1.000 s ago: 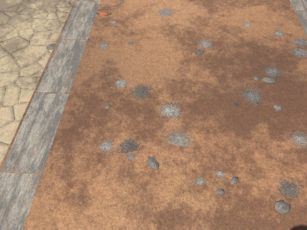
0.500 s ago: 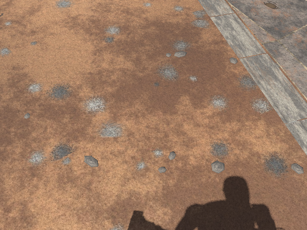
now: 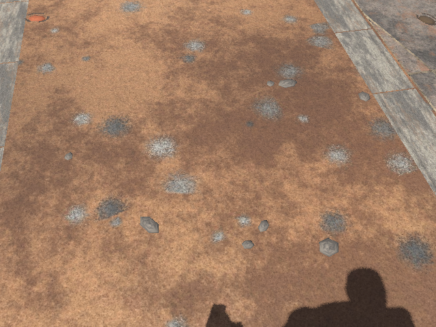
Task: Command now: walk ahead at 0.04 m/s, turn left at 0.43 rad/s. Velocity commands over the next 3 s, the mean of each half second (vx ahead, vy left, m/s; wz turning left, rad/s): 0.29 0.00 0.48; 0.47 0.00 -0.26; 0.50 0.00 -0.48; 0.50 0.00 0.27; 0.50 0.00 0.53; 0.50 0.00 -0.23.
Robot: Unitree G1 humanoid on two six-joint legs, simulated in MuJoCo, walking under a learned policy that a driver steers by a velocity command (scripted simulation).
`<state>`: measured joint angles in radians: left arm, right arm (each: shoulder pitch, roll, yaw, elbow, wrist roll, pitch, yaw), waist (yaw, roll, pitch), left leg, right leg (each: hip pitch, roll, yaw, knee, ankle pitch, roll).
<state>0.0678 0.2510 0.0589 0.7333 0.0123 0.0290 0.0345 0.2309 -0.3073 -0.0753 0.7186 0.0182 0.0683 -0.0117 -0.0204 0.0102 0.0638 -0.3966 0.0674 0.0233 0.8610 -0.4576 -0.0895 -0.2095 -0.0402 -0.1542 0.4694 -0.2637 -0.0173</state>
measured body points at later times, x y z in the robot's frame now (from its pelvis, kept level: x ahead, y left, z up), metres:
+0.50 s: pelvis +0.13 +0.06 +0.01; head +0.15 +0.10 +0.45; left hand +0.28 +0.36 -0.09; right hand +0.22 -0.22 -0.09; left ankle -0.02 +0.12 -0.74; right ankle +0.35 -0.06 -0.69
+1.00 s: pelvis +0.43 +0.10 +0.01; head +0.47 +0.10 +0.45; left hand +0.42 +0.39 -0.11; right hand +0.69 -0.10 -0.06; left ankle +0.60 +0.28 -0.70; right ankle +0.38 -0.01 -0.74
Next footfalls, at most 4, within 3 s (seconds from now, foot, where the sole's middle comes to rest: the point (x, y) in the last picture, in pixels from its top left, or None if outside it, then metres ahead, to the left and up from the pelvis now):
0.10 left None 0.02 0.12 -0.77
0.62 right None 0.41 0.00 -0.77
1.08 left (140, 265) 0.65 0.26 -0.77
1.58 right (233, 203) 0.89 -0.05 -0.77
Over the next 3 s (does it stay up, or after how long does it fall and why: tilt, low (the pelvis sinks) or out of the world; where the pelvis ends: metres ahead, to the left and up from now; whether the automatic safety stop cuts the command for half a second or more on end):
stays up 1.52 0.12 0.01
